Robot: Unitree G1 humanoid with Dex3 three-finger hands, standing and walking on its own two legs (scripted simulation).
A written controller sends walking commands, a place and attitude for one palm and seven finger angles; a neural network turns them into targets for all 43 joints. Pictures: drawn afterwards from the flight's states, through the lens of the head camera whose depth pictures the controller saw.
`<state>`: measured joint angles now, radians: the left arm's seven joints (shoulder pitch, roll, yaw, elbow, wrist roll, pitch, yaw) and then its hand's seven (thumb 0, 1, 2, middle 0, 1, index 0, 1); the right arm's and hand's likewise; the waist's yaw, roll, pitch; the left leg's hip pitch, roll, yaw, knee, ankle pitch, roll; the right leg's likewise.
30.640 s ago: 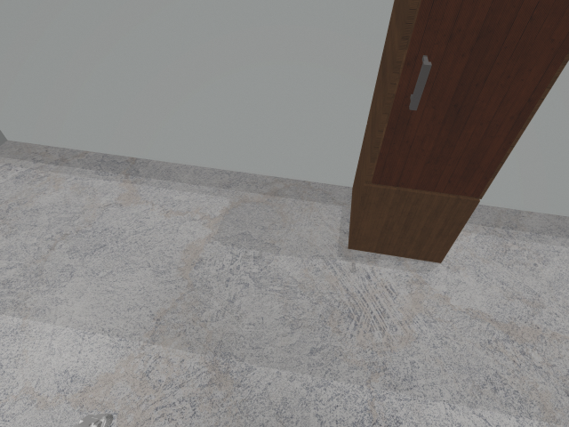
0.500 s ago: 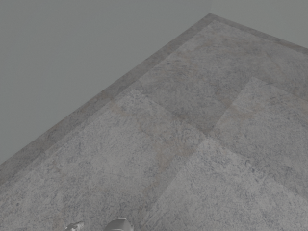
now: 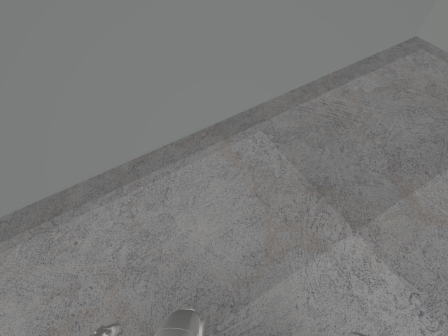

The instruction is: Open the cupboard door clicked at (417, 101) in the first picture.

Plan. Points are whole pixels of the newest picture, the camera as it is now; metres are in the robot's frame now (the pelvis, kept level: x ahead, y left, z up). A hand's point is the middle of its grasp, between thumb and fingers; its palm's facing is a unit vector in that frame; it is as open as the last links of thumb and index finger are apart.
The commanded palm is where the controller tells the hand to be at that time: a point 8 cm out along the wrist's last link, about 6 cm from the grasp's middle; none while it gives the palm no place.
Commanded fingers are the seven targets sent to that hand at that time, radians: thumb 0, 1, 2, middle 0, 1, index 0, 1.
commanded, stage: turn to face it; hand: left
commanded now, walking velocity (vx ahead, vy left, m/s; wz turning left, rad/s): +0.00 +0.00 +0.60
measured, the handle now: out of the picture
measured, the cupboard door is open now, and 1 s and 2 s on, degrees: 47 47 47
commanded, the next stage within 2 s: none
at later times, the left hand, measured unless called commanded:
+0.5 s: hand out of the picture +0.07 +0.22 -0.15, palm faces +0.30 -0.91 -0.30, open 7.3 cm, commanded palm none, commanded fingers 0.00 0.90 0.90 -0.20 -0.30 -0.20 -0.30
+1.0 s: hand out of the picture -0.02 +0.21 -0.17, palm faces +0.61 -0.76 -0.24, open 7.3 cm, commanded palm none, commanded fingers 0.00 0.90 0.90 -0.20 -0.30 -0.20 -0.30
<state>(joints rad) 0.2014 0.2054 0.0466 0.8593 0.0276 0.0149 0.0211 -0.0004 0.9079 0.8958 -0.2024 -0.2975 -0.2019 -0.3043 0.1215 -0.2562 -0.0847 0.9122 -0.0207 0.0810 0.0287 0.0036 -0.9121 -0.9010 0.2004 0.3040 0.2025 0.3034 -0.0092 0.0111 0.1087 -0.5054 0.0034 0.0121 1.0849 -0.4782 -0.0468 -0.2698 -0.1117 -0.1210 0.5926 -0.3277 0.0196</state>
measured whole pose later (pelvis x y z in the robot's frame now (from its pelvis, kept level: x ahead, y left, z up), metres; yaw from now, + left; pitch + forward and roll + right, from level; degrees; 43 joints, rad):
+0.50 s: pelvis +0.03 -0.03 -0.01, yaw +17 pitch +2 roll +1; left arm 0.15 0.25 0.07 0.84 0.02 0.02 0.01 0.00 0.91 0.90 -0.20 -0.30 -0.20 -0.30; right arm 0.18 -0.24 -0.07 0.91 -0.02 0.06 0.01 0.00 -0.91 -0.90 0.20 0.30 0.21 0.30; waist -0.01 0.01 0.09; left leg -0.38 -0.02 -0.10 0.65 -0.34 -0.03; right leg -0.31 -0.05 -0.04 0.58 -0.29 0.03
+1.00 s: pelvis +0.04 -0.01 +0.00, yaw +36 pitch +1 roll -1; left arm 0.16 0.26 0.08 0.90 0.02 0.06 0.01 0.00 0.91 0.90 -0.20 -0.30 -0.20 -0.30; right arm 0.13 -0.22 -0.05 0.89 -0.03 0.03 0.01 0.00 -0.91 -0.90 0.20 0.30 0.20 0.30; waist 0.01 -0.04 0.11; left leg -0.33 -0.01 0.00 0.56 -0.24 0.03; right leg -0.48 -0.09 -0.03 1.06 -0.45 0.08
